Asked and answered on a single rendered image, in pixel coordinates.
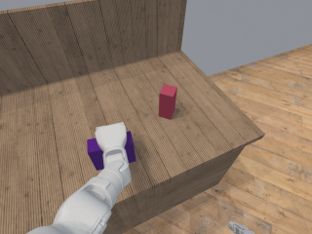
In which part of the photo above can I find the left robot upper arm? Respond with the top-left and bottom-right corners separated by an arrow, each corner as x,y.
26,189 -> 112,234

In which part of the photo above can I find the robot left forearm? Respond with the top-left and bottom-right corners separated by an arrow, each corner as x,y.
53,146 -> 132,223

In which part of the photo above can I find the table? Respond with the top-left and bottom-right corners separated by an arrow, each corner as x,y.
0,0 -> 265,234

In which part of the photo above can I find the robot right hand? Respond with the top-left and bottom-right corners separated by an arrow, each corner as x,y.
227,221 -> 255,234

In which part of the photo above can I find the robot left hand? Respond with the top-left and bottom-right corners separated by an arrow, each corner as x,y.
95,122 -> 127,152

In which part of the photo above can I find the sponge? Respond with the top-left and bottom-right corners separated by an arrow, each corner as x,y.
87,131 -> 137,171

